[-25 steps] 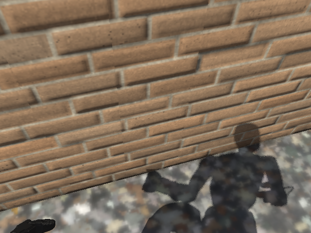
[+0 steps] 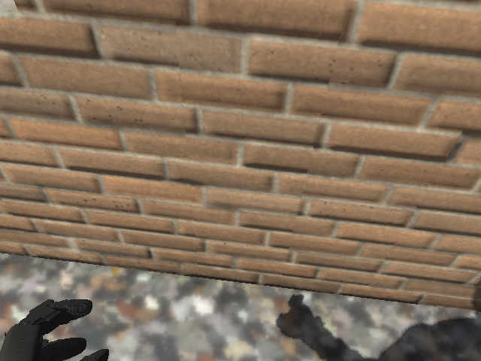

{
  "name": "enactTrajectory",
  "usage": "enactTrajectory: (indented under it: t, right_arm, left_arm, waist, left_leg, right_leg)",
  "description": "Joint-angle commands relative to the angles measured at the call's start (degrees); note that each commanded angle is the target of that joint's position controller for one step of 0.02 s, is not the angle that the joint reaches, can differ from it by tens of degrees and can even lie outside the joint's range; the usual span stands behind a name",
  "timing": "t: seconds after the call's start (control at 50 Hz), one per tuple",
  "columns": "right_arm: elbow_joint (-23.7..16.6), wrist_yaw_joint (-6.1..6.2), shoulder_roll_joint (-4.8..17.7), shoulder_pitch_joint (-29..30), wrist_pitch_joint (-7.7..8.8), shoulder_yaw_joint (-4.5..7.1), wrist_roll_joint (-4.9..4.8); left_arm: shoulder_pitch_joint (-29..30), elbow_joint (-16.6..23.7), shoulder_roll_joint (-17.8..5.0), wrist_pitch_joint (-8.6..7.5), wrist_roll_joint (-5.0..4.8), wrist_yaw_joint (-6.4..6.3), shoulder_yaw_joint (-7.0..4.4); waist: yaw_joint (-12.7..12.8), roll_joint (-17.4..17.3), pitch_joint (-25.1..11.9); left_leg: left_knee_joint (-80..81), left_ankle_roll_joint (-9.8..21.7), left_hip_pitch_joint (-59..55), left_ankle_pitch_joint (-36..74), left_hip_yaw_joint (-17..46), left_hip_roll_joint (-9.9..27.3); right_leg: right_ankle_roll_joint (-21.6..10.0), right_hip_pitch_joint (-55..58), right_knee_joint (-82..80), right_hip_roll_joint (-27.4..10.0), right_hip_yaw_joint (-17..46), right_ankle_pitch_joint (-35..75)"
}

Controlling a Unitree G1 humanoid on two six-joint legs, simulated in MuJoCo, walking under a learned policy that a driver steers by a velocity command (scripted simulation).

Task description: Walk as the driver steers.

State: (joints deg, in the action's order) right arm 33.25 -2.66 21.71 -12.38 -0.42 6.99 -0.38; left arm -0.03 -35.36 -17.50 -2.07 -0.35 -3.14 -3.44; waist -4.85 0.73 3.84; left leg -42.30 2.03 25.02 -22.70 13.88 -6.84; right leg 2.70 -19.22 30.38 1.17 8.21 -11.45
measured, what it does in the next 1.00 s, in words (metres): steps to the left, turning right: left foot, then right foot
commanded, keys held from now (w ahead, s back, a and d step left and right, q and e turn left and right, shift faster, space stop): w+shift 0.02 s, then w+e+shift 0.98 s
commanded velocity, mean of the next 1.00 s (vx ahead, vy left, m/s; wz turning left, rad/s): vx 0.08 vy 0.19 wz -0.56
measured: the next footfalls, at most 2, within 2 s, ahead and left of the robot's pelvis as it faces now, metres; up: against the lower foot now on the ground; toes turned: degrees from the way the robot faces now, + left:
left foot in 0.30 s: +0.06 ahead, +0.24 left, +0.00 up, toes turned -5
right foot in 0.80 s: +0.00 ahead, +0.01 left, +0.00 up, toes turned -29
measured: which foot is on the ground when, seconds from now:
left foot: up 0.00-0.28, down 0.30-0.82, up 0.84-1.00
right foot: down 0.00-0.30, up 0.32-0.78, down 0.80-1.00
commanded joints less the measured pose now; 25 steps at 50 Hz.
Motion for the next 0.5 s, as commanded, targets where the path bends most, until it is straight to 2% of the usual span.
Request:
enactTrajectory:
  t: [0.02,0.04,0.06,0.08,0.12,0.16,0.2,0.22,0.24,0.26,0.28,0.3,0.32,0.34,0.36,0.38,0.4,0.42,0.44,0.46,0.5]
  right_arm:
    - [-5.5,-4.68,1.6,-5.5,0.60,-1.84,0.22]
    - [-4.6,-4.25,5.0,-5.1,-0.47,-1.01,1.69]
    - [-3.9,-3.40,6.4,-5.2,-1.18,-0.59,3.64]
    - [-3.8,-2.89,6.3,-5.1,-1.59,-0.77,4.79]
    - [-5.2,-3.03,3.9,-3.8,-1.81,-1.90,4.68]
    - [-8.0,-2.95,0.3,-0.1,-1.85,-3.55,3.76]
    - [-9.4,-2.62,-1.8,0.7,-1.20,-4.63,3.38]
    - [-8.4,-2.17,-1.9,-1.5,-0.89,-4.36,3.31]
    - [-6.9,-1.85,-1.4,-4.6,-0.75,-3.74,3.21]
    - [-4.8,-1.51,-0.7,-9.6,-0.73,-2.83,2.59]
    - [-2.9,-1.13,0.4,-12.7,-0.76,-1.92,1.85]
    - [-1.8,-1.05,2.4,-14.4,-0.73,-1.41,2.06]
    - [-2.9,-1.29,9.0,-13.4,-0.38,-0.60,3.96]
    - [-2.7,-1.67,9.9,-13.3,0.19,0.23,5.54]
    - [-3.4,-1.66,6.8,-9.8,0.60,-0.37,5.15]
    - [-3.3,-1.10,3.8,-5.5,0.69,-1.16,4.45]
    - [-3.9,-0.49,2.7,-1.6,0.70,-1.55,4.13]
    - [-3.6,0.15,1.7,0.7,0.97,-1.88,3.72]
    - [-3.4,0.81,0.8,2.1,1.17,-2.22,3.31]
    - [-3.3,1.35,0.5,2.6,1.58,-2.17,2.66]
    - [-2.8,2.52,0.4,3.4,2.03,-1.92,1.39]
  left_arm:
    - [-14.9,-2.0,-16.8,-1.66,2.06,-4.12,-5.20]
    - [-9.8,-2.6,-14.0,-2.23,0.27,-4.94,-4.81]
    - [-8.2,-3.1,-12.6,-1.79,-0.68,-4.89,-4.47]
    - [-9.6,-3.6,-12.8,-1.18,-0.79,-4.58,-4.33]
    - [-12.2,-4.2,-14.0,-0.82,-0.83,-3.89,-4.24]
    - [-14.8,-4.0,-16.0,-0.53,-0.71,-3.44,-4.88]
    - [-15.5,-2.8,-19.1,0.14,-0.62,-3.46,-6.27]
    - [-15.0,-2.1,-20.0,0.62,-0.76,-3.30,-6.86]
    - [-15.9,-1.6,-19.7,0.86,-0.95,-3.12,-7.06]
    - [-15.3,-1.0,-18.4,0.90,-1.07,-3.12,-6.64]
    - [-16.4,-1.1,-14.8,0.67,-1.07,-2.97,-5.48]
    - [-19.5,-1.4,-10.0,0.54,-0.38,-2.46,-4.07]
    - [-20.8,0.5,-5.6,0.32,2.14,-2.49,-3.07]
    - [-19.4,0.4,-7.1,0.37,0.71,-3.60,-2.85]
    - [-18.2,0.6,-9.7,0.77,-0.61,-3.50,-3.16]
    - [-18.2,-0.5,-10.6,1.68,-0.28,-3.43,-3.50]
    - [-19.3,-1.8,-10.5,2.59,0.49,-3.65,-3.45]
    - [-20.9,-2.7,-9.5,3.17,0.12,-3.48,-3.21]
    - [-21.4,-2.5,-8.5,3.32,0.18,-3.13,-2.70]
    - [-20.3,-1.7,-8.1,3.47,0.63,-3.00,-2.35]
    - [-16.9,1.0,-6.1,3.36,0.89,-2.08,-1.06]
  waist:
    - [2.5,9.4,-9.0]
    - [0.5,7.8,-4.3]
    - [-0.9,5.5,-2.6]
    - [-1.3,3.4,-2.4]
    - [-1.4,4.0,-1.1]
    - [0.4,8.8,0.4]
    - [1.2,13.3,1.0]
    - [0.7,14.6,1.1]
    - [0.5,15.1,0.9]
    - [-1.4,14.7,0.5]
    - [-2.2,11.6,-0.4]
    - [-1.3,0.2,-4.5]
    - [2.7,-15.5,-8.8]
    - [0.6,-21.8,-10.5]
    - [2.3,-18.1,-7.6]
    - [4.5,-13.2,-5.3]
    - [6.6,-10.8,-4.7]
    - [8.0,-9.0,-4.5]
    - [9.1,-8.3,-4.4]
    - [9.2,-8.7,-4.6]
    - [8.5,-8.3,-5.1]
  left_leg:
    - [-27.5,-2.6,25.1,-9.3,4.8,3.5]
    - [-30.7,-2.8,23.0,-3.5,6.8,4.4]
    - [-33.9,-3.0,20.3,-0.4,5.1,3.1]
    - [-35.5,-3.0,17.0,2.4,3.2,2.7]
    - [-33.5,-3.8,11.0,6.6,-3.1,4.3]
    - [-24.0,-4.9,7.7,5.7,-6.6,5.8]
    - [-8.6,-4.4,-2.5,0.5,-8.0,6.3]
    - [-0.9,-3.5,-11.1,-1.8,-9.3,5.6]
    - [4.9,-2.6,-17.8,1.6,-10.3,5.3]
    - [13.0,-1.1,-23.7,7.8,-10.5,6.3]
    - [20.9,0.3,-27.3,7.2,-10.5,6.6]
    - [24.1,1.3,-35.0,9.5,-7.4,10.6]
    - [18.1,6.4,-35.5,33.3,1.9,21.4]
    - [24.0,12.3,-26.3,25.2,5.6,23.6]
    - [26.1,11.0,-20.5,18.9,4.0,21.8]
    - [25.7,9.2,-16.8,20.4,-1.5,19.9]
    - [24.9,8.9,-15.1,25.7,-5.5,19.2]
    - [23.6,9.8,-14.2,33.5,-8.8,19.1]
    - [23.0,9.9,-13.5,37.6,-10.7,19.1]
    - [22.8,10.0,-14.0,40.7,-11.2,19.7]
    - [21.9,9.6,-18.6,42.1,-11.3,20.9]
  right_leg:
    - [-21.2,19.2,-22.9,-34.7,43.5,-11.4]
    - [-16.7,14.5,-20.7,-29.0,34.0,-17.9]
    - [-12.4,11.2,-17.5,-23.8,25.1,-15.7]
    - [-10.2,7.8,-16.2,-20.9,19.6,-12.1]
    - [-9.3,1.7,-16.7,-17.6,13.7,-7.8]
    - [-8.8,-0.2,-19.0,-15.3,12.4,-8.5]
    - [-6.8,-3.2,-21.6,-14.5,10.3,-5.6]
    - [-5.4,-6.4,-21.8,-13.6,8.3,-2.9]
    - [-5.1,-8.0,-21.7,-13.7,8.3,-0.6]
    - [-4.5,-8.7,-19.5,-13.3,8.3,0.7]
    - [-3.7,-8.3,-13.4,-10.6,6.8,-1.0]
    - [-2.0,-12.8,2.1,-4.8,1.6,-15.4]
    - [0.1,-22.5,17.8,3.3,-5.4,-27.9]
    - [0.7,-24.0,32.1,0.5,-7.9,-29.2]
    - [-0.1,-22.6,37.5,-1.3,-6.7,-26.4]
    - [0.1,-21.8,40.5,-1.6,-7.0,-21.8]
    - [1.0,-20.3,43.3,-2.1,-7.6,-18.2]
    - [1.7,-17.8,45.6,-2.6,-8.2,-15.5]
    - [1.9,-15.9,44.3,-3.7,-8.1,-13.3]
    - [1.6,-14.8,40.9,-4.7,-7.5,-11.9]
    - [0.2,-13.8,30.1,-7.1,-6.6,-11.3]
